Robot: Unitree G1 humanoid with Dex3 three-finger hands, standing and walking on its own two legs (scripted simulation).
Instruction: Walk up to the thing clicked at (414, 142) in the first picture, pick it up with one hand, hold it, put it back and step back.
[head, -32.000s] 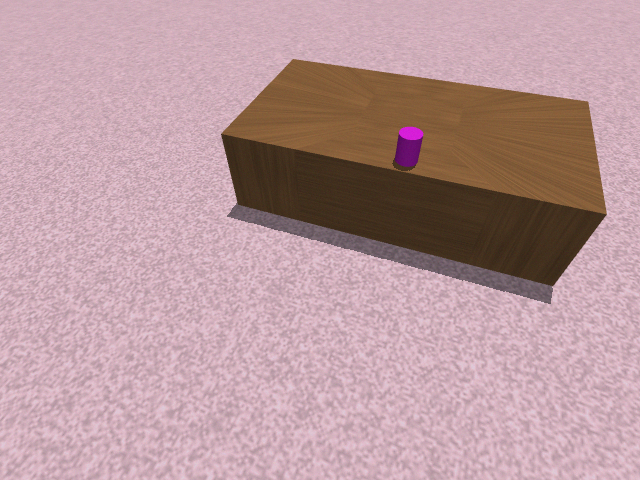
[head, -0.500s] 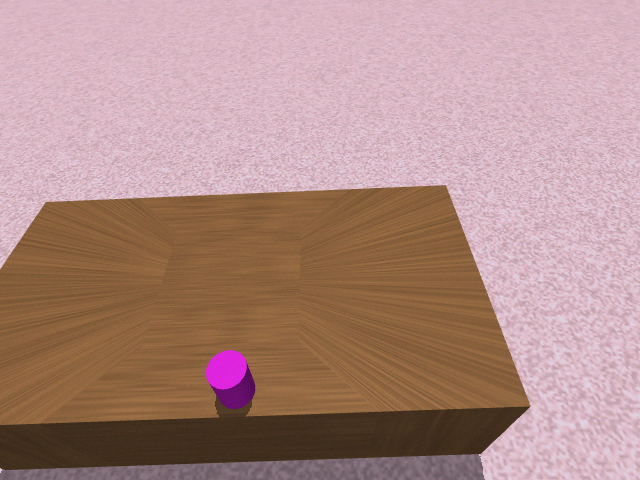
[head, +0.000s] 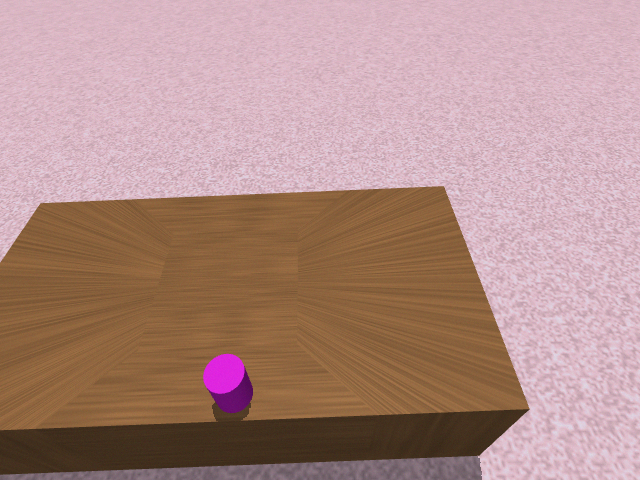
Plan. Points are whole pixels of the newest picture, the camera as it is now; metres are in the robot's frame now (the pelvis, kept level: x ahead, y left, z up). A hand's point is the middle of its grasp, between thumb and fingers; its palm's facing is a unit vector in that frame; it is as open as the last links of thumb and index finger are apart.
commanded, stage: stand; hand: left
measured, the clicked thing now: (229, 383) +0.38 +0.23 -0.34
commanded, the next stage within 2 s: step back in 0.26 s
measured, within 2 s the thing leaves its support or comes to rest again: neither
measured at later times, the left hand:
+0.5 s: hand out of the picture +0.07 +0.29 -0.17, palm faces -0.03 -0.93 -0.37, open 7.4 cm
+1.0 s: hand out of the picture -0.02 +0.29 -0.18, palm faces -0.13 -0.92 -0.37, open 7.4 cm
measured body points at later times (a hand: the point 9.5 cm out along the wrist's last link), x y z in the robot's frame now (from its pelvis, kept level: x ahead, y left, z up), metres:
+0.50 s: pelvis -0.04 +0.02 -0.02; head +0.02 +0.02 +0.43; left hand +0.07 +0.33 -0.14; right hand +0.05 -0.31 -0.14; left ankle -0.02 +0.14 -0.74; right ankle -0.01 -0.12 -0.75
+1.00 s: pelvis -0.14 +0.03 -0.03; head -0.08 +0.04 +0.41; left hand -0.02 +0.34 -0.16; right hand -0.05 -0.29 -0.14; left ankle -0.04 +0.14 -0.75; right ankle -0.17 -0.09 -0.75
